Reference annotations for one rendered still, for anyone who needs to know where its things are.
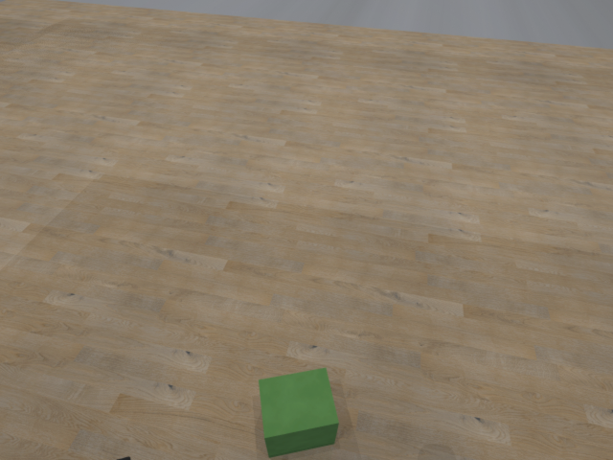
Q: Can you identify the carton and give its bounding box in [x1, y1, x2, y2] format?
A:
[259, 368, 339, 458]

